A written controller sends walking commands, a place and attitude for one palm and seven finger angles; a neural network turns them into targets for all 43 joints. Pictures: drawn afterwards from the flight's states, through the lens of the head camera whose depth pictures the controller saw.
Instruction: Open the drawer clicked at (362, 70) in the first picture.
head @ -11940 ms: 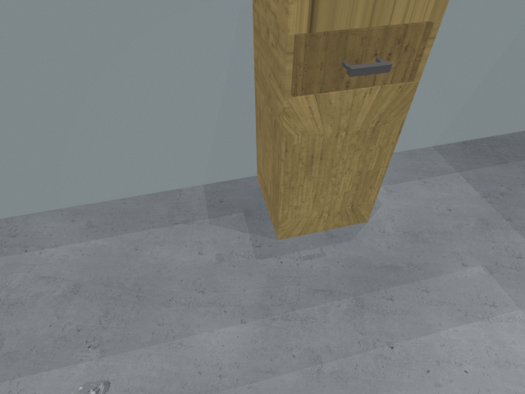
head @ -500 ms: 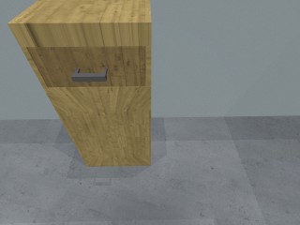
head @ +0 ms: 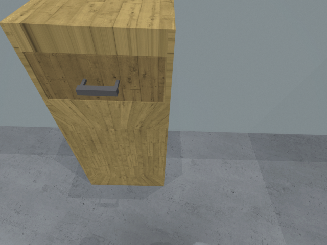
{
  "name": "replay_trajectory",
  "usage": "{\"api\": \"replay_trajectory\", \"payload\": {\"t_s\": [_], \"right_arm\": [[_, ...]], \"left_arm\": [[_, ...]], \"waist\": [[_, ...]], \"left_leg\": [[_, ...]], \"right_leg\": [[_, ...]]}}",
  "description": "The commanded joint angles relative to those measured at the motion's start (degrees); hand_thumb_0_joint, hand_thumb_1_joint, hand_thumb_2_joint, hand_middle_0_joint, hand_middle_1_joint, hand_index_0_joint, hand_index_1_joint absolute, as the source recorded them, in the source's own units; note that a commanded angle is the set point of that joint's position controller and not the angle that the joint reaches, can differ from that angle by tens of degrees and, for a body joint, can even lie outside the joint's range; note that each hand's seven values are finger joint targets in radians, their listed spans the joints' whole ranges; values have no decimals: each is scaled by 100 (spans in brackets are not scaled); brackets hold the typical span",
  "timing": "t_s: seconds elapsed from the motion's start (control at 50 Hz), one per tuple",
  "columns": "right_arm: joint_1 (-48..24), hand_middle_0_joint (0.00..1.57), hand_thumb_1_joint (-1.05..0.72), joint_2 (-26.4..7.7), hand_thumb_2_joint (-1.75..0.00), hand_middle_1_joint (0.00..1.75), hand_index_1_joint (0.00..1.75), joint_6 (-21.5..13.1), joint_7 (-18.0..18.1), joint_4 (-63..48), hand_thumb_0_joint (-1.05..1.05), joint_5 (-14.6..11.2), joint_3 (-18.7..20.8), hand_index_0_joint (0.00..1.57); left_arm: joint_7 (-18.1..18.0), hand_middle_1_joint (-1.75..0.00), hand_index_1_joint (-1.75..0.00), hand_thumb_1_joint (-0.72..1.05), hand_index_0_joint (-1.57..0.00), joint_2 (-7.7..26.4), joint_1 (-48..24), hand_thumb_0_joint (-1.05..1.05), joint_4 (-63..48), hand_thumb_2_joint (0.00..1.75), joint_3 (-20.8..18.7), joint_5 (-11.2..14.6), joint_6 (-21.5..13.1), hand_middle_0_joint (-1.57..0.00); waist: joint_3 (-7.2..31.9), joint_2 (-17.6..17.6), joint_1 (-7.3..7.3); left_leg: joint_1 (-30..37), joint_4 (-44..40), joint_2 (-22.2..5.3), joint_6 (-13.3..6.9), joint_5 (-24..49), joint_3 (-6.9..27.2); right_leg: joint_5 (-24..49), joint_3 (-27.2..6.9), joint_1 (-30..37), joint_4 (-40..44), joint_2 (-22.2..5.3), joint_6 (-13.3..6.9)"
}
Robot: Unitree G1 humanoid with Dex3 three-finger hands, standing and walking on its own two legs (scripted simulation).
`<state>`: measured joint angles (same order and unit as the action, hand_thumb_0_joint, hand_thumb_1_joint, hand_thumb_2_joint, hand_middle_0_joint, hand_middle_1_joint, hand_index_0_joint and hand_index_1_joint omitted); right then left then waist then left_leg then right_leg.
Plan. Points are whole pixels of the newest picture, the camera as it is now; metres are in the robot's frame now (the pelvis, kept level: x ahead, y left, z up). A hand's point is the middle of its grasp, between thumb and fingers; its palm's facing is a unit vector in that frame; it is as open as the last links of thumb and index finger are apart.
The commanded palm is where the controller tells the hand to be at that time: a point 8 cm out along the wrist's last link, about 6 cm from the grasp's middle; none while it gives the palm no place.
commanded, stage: come to a stop and stand still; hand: left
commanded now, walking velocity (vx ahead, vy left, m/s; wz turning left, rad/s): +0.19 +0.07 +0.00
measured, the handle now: (99, 86) +0.56 +0.24 +0.07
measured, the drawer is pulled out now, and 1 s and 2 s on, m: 0.00 0.00 0.00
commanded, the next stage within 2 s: look again from close up in 1.06 s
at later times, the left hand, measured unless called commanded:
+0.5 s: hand out of the picture +0.11 +0.18 -0.18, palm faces +0.07 -0.97 -0.21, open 7.3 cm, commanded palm none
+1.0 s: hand out of the picture -0.01 +0.15 -0.17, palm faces +0.06 -0.99 -0.16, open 7.4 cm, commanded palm none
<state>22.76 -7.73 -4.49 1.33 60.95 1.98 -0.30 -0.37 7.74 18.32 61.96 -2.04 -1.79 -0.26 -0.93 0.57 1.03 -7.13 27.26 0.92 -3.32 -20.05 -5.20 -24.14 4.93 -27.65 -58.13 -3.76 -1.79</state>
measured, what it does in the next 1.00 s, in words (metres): steps on the spot: right foot, then left foot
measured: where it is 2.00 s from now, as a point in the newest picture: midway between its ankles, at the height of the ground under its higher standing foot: outside the picture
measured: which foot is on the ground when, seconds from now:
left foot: down 0.00-0.18, up 0.20-0.48, down 0.50-1.00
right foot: up 0.00-0.16, down 0.18-0.52, up 0.54-0.74, down 0.76-1.00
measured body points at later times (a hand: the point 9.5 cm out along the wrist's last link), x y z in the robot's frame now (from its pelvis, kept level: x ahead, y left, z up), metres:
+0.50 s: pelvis +0.04 +0.00 -0.01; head +0.06 +0.01 +0.44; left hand +0.11 +0.23 -0.16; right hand +0.11 -0.24 -0.16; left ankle +0.05 +0.12 -0.74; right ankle +0.11 -0.11 -0.74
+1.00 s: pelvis +0.01 -0.01 +0.00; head +0.01 -0.01 +0.45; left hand -0.02 +0.20 -0.16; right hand +0.04 -0.23 -0.16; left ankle +0.06 +0.12 -0.74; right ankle +0.00 -0.11 -0.74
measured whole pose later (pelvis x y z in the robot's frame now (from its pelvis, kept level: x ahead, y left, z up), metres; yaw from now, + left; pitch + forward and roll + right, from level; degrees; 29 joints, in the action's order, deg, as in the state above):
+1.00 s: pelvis +0.01 -0.01 +0.00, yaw +1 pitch -2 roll +0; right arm 14.3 -9.8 0.6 0.9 61.7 0.9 0.5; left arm -1.6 6.2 19.6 62.6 0.8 -0.9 0.0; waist -1.5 -0.5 -0.3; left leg -14.7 25.9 -1.6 0.1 -9.5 -3.9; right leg -16.8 2.4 -10.0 -28.4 0.2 -1.5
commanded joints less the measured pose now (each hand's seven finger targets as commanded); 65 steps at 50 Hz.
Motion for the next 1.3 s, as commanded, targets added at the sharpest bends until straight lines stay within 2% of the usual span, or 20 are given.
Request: {"api": "replay_trajectory", "payload": {"t_s": [0.0, 0.1, 0.12, 0.16, 0.18, 0.28, 0.36, 0.44, 0.46, 0.48, 0.5, 0.58, 0.68, 0.76, 0.8, 0.9, 1.12, 1.14, 1.18, 1.28], "right_arm": [[584, 20, -90, -743, -90, 30, 30, -47, 67, 65, 0, -15, 129, 20], [465, 20, -90, -810, -90, 30, 30, 78, 83, 140, 0, -79, 138, 20], [449, 20, -90, -712, -90, 30, 30, 77, 73, 113, 0, -138, 127, 20], [623, 20, -90, -418, -90, 30, 30, 148, 88, -45, 0, -232, 150, 20], [546, 20, -90, -418, -90, 30, 30, 240, 143, -95, 0, -215, 188, 20], [78, 20, -90, -167, -90, 30, 30, 596, -3, -97, 0, -164, 231, 20], [-128, 20, -90, -128, -90, 30, 30, 609, -53, -250, 0, -116, 283, 20], [282, 20, -90, -189, -90, 30, 30, 520, -50, -240, 0, -129, 301, 20], [357, 20, -90, -443, -90, 30, 30, 477, -33, -262, 0, -117, 334, 20], [121, 20, -90, -875, -90, 30, 30, 427, -15, -456, 0, -50, 402, 20], [-305, 20, -90, -1076, -90, 30, 30, 446, 14, -680, 0, -1, 418, 20], [-1299, 20, -90, -821, -90, 30, 30, 398, 44, -913, 0, -7, 276, 20], [-733, 20, -90, -866, -90, 30, 30, 398, 53, -660, 0, -34, 298, 20], [-691, 20, -90, -512, -90, 30, 30, 400, -16, -618, 0, -158, 206, 20], [-702, 20, -90, -554, -90, 30, 30, 406, -17, -442, 0, -127, 218, 20], [-677, 20, -90, -586, -90, 30, 30, 428, -8, -159, 0, -130, 154, 20], [-309, 20, -90, -466, -90, 30, 30, 392, 15, 166, 0, -104, 92, 20], [-585, 20, -90, -1167, -90, 30, 30, 442, -66, -497, 0, -24, 255, 20], [-447, 20, -90, -861, -90, 30, 30, 339, 37, -507, 0, 2, 287, 20], [-84, 20, -90, -568, -90, 30, 30, 364, -2, -540, 0, -45, 197, 20]], "left_arm": [[115, -30, -30, 90, -20, 51, -583, 0, -688, 90, 1, 71, -189, -20], [55, -30, -30, 90, -20, 227, 2, 0, -532, 90, -32, 60, -250, -20], [-16, -30, -30, 90, -20, 485, 492, 0, -395, 90, -89, 56, -304, -20], [-143, -30, -30, 90, -20, 1266, 1079, 0, -265, 90, -221, 107, -316, -20], [-168, -30, -30, 90, -20, 1265, 853, 0, -365, 90, -188, 108, -253, -20], [-247, -30, -30, 90, -20, 965, -405, 0, -779, 90, -173, 39, -79, -20], [-221, -30, -30, 90, -20, 1178, -446, 0, -895, 90, -334, -8, 10, -20], [-171, -30, -30, 90, -20, 1140, -690, 0, -984, 90, -309, 24, 129, -20], [-145, -30, -30, 90, -20, 883, -664, 0, -1044, 90, -243, 64, 176, -20], [-111, -30, -30, 90, -20, 540, -574, 0, -1132, 90, -178, 114, 221, -20], [-124, -30, -30, 90, -20, 554, -685, 0, -1181, 90, -169, 104, 245, -20], [-74, -30, -30, 90, -20, 444, -106, 0, -819, 90, -150, 24, 261, -20], [-88, -30, -30, 90, -20, 309, 18, 0, -679, 90, -1, 71, 77, -20], [-140, -30, -30, 90, -20, 790, 219, 0, -467, 90, 38, 71, -99, -20], [-143, -30, -30, 90, -20, 714, 71, 0, -411, 90, 68, 92, -142, -20], [-148, -30, -30, 90, -20, 543, 137, 0, -278, 90, 132, 110, -75, -20], [-143, -30, -30, 90, -20, 448, 354, 0, -52, 90, 135, 129, -88, -20], [-153, -30, -30, 90, -20, 1454, 122, 0, -488, 90, 183, -1, -205, -20], [-214, -30, -30, 90, -20, 1079, 24, 0, -486, 90, -4, 21, -225, -20], [-233, -30, -30, 90, -20, 832, 42, 0, -623, 90, 60, 84, -169, -20]], "waist": [[-551, -770, 28], [-119, -275, -342], [224, 161, -544], [1130, 1502, -521], [866, 1010, -421], [200, 942, -51], [324, 668, -137], [309, 663, 135], [242, -120, 140], [9, -1612, 57], [-254, -1592, 39], [-254, -1074, -379], [149, -562, -167], [166, 770, -22], [252, 947, 14], [-409, 79, -21], [-359, -31, -108], [-1040, -107, 89], [211, -545, 123], [-149, 550, 83]], "left_leg": [[122, -1190, -1413, -901, 3280, 854], [-95, -94, -1149, -481, 3838, 485], [-538, 536, -981, -240, 3441, 400], [-1634, 2917, -6, 281, -1534, 157], [-1594, 3302, -156, 297, -1747, 675], [-1431, 3168, -295, 486, -926, 378], [-1201, 2249, -164, 548, -493, 69], [-60, 272, -129, 476, 580, -51], [32, -338, -469, 354, 579, 393], [-511, -1166, -1636, -126, 707, 1944], [-1375, -1601, -2187, -705, 814, 2503], [-1953, -1507, -1445, -573, 158, 1417], [-598, -923, -1361, -563, 1187, 1294], [-740, -119, -427, 218, 739, 441], [-330, -101, -471, 259, 1082, 435], [-342, -543, -644, 217, 775, 611], [-619, -726, -649, 228, 534, 667], [-710, -302, -404, 351, 456, 751], [-621, 239, -493, 287, 521, 677], [-826, 219, -450, 227, 931, 546]], "right_leg": [[383, 135, -358, 897, -16, 33], [1569, 281, 1467, 2694, 309, 2], [2580, -114, 2477, 2876, -16, -16], [6873, -2377, 3578, 3185, -2390, -1221], [7149, -2123, 2960, 3141, -2338, -1514], [4658, -831, 1097, 3652, -1547, -1009], [3273, -941, 950, 3677, -1424, -939], [1172, -786, 323, 3252, -978, -476], [602, -524, 163, 2681, -586, -225], [-335, -15, -193, 1856, 20, 138], [-686, -237, 41, 959, 166, 130], [188, -500, 662, 234, 137, 110], [61, -296, 1046, 2468, 124, 226], [2045, -1482, 1471, 3848, -883, -238], [2314, -1275, 1277, 3675, -580, -209], [567, -1051, 792, 3967, -266, -83], [402, -943, 1118, 4011, -184, -110], [105, -1081, 649, 4083, -109, -126], [19, -1369, 899, 3938, -491, -274], [687, -1222, 958, 3897, -415, -275]]}}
